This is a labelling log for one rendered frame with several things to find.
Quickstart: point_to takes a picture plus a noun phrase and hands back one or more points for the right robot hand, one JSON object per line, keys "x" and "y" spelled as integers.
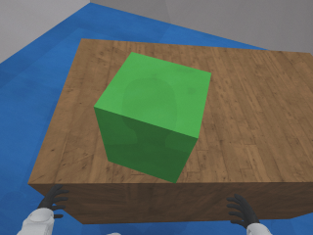
{"x": 247, "y": 214}

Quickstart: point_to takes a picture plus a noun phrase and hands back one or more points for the right robot forearm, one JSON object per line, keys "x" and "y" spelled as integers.
{"x": 257, "y": 229}

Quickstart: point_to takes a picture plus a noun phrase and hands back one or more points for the left robot hand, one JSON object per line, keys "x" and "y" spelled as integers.
{"x": 49, "y": 200}

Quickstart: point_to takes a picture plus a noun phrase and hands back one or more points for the pedestal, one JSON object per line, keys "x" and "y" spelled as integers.
{"x": 255, "y": 140}

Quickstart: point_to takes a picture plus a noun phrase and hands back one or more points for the left robot forearm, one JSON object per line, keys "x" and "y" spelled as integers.
{"x": 39, "y": 222}

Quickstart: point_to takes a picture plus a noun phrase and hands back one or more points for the carton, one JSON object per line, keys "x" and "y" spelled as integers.
{"x": 150, "y": 115}

